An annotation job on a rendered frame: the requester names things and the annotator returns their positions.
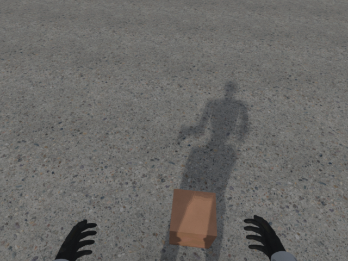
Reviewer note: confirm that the carton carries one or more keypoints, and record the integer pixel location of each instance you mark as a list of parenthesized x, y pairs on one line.
[(193, 218)]

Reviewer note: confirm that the left robot hand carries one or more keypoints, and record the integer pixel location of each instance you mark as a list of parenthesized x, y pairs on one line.
[(72, 242)]

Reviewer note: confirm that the right robot hand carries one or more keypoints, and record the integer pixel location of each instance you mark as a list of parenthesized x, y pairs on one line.
[(269, 239)]

